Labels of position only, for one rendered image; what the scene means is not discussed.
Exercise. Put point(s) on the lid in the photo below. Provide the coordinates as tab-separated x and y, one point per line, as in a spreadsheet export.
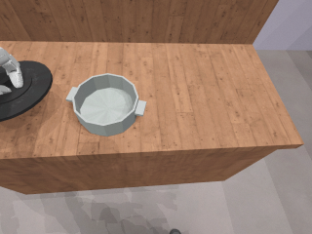
37	81

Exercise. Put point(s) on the robot left hand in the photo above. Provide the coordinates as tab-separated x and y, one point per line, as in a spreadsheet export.
8	62

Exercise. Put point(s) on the table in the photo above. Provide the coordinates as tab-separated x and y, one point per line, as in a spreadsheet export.
211	108

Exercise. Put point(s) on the pot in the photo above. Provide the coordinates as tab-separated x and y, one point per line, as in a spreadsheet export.
106	104

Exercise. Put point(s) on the knob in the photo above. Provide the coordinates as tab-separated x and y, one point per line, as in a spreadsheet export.
5	80

